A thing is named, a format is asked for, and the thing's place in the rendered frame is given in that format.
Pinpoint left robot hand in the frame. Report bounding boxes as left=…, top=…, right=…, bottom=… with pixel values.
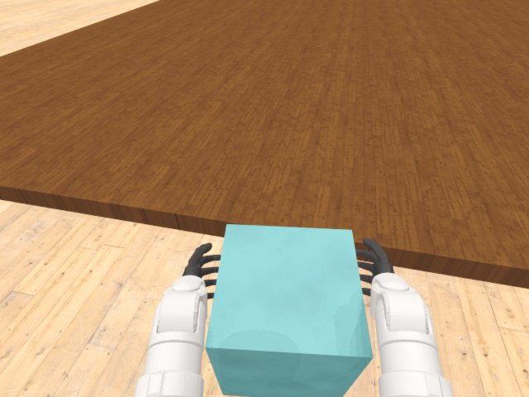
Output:
left=182, top=243, right=221, bottom=299

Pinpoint right robot forearm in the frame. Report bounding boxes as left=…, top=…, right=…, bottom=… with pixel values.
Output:
left=370, top=273, right=454, bottom=397

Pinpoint right robot hand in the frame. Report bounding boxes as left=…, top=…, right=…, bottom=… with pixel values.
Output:
left=355, top=237, right=395, bottom=296

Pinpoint carton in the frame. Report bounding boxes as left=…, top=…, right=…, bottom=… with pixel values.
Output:
left=205, top=224, right=374, bottom=397

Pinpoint left robot forearm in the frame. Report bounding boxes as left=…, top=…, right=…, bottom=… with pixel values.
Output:
left=134, top=275, right=207, bottom=397

